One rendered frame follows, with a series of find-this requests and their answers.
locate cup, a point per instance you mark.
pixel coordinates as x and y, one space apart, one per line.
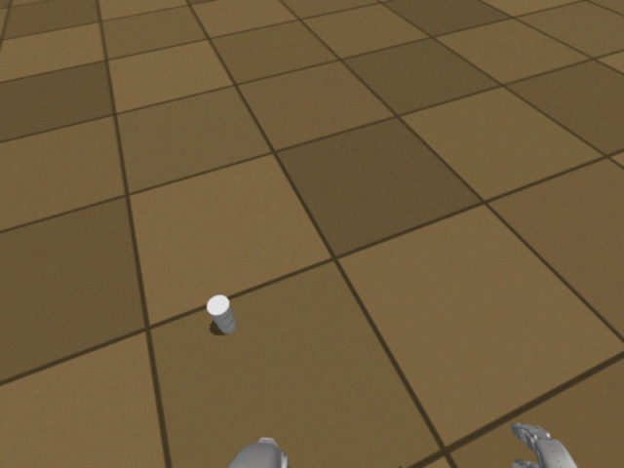
219 308

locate right robot hand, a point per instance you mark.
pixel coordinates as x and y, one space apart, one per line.
549 453

